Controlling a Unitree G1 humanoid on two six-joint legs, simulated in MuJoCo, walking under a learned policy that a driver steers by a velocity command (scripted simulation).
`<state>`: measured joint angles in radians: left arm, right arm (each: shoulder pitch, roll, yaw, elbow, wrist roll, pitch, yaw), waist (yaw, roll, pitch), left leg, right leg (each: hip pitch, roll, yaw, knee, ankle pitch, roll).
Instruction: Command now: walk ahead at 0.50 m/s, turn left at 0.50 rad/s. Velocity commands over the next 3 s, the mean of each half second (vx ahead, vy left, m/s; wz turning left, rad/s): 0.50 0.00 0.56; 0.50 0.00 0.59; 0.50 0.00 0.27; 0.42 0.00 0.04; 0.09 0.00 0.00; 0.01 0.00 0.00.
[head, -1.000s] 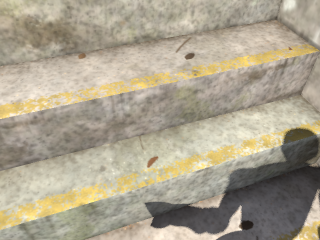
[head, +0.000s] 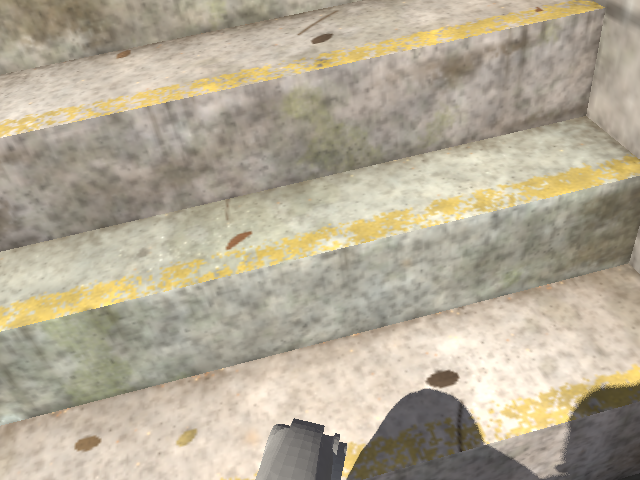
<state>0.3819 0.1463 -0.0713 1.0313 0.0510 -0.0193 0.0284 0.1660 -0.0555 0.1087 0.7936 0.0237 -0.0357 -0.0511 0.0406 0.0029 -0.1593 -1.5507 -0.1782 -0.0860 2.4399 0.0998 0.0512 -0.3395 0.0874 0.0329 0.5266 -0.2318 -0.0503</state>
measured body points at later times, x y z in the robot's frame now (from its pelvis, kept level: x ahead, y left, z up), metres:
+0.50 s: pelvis +0.09 +0.01 +0.02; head +0.11 -0.08 +0.46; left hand -0.16 +0.12 -0.08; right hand +0.38 +0.02 -0.04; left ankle +0.15 +0.16 -0.29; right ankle +0.03 +0.01 -0.74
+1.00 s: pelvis +0.27 -0.01 +0.22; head +0.28 -0.03 +0.67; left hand +0.51 +0.23 +0.26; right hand +0.27 -0.21 +0.05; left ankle +0.19 +0.07 -0.51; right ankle +0.32 -0.13 -0.25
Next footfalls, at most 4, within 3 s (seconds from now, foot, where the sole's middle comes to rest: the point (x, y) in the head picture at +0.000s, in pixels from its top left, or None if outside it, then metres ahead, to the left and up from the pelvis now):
0.66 left None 0.23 0.09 -0.55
1.18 right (468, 418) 0.51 -0.13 -0.32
1.82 left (222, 236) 0.73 0.23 -0.12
2.24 right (303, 51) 0.96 0.09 0.08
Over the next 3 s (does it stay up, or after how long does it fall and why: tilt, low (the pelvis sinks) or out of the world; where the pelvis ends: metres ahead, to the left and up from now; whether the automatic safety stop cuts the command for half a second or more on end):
stays up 0.76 0.14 0.68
